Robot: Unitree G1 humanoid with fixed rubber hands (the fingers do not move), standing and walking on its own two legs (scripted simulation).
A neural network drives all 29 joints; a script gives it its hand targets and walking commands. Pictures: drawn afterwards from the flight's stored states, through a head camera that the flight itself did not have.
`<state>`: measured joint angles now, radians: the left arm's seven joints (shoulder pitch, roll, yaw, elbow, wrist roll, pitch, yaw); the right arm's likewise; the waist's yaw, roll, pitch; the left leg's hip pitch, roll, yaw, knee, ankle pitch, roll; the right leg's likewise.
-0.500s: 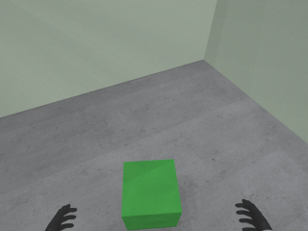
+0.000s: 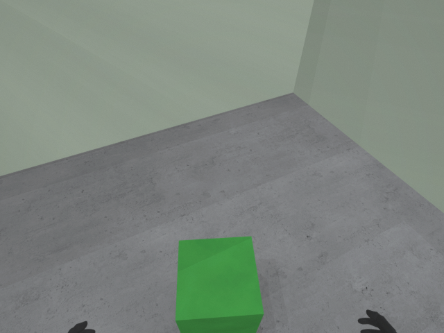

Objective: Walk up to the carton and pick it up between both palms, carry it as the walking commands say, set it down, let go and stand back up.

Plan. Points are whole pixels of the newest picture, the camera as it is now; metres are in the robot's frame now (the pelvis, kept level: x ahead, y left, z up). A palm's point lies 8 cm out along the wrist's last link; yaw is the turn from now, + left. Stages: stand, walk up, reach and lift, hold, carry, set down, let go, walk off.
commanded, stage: stand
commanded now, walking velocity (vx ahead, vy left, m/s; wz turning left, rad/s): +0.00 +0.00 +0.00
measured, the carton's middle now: (217, 288) +0.42 +0.02 -0.63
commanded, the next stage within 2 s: none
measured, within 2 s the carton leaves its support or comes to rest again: neither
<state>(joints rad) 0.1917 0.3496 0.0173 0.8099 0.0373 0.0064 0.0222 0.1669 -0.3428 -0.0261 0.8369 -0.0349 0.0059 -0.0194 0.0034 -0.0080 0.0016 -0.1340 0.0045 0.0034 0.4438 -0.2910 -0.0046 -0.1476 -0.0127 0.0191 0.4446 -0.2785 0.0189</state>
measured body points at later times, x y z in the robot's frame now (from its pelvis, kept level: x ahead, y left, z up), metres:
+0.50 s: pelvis -0.02 +0.00 +0.00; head -0.03 +0.00 +0.45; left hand +0.08 +0.31 -0.11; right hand +0.09 -0.31 -0.11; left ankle -0.03 +0.12 -0.74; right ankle -0.02 -0.13 -0.74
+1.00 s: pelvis -0.02 +0.00 +0.01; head -0.03 +0.00 +0.46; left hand +0.07 +0.31 -0.11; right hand +0.08 -0.31 -0.11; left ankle -0.03 +0.12 -0.74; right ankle -0.02 -0.13 -0.74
